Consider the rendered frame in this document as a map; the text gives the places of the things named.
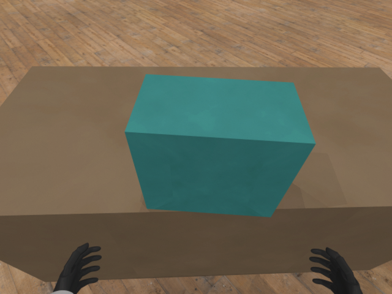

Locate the carton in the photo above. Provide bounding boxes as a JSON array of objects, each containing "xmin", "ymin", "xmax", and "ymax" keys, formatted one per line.
[{"xmin": 125, "ymin": 74, "xmax": 316, "ymax": 217}]

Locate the robot left hand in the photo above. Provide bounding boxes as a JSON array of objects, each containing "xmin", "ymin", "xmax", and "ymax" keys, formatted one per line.
[{"xmin": 53, "ymin": 243, "xmax": 102, "ymax": 294}]

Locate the pedestal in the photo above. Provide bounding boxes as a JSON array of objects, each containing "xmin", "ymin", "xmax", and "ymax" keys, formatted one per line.
[{"xmin": 0, "ymin": 66, "xmax": 392, "ymax": 282}]

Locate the robot right hand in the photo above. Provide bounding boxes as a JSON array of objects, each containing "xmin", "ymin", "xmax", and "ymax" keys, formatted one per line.
[{"xmin": 309, "ymin": 247, "xmax": 363, "ymax": 294}]

